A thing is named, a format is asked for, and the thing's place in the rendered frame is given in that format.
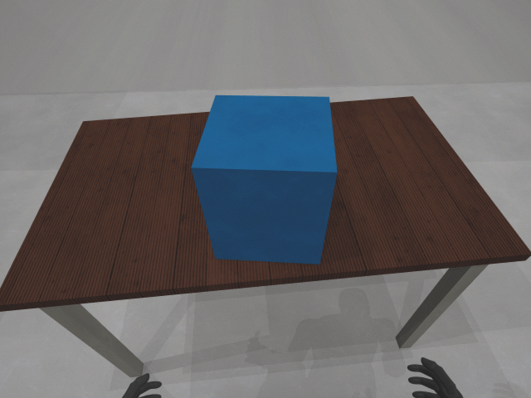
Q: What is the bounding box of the table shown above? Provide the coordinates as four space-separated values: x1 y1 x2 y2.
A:
0 96 531 377

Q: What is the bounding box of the robot right hand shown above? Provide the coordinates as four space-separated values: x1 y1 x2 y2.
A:
407 357 463 398

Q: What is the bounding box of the carton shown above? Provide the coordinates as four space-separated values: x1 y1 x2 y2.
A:
191 95 337 265

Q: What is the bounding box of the robot left hand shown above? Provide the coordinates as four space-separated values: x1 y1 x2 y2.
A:
122 373 162 398

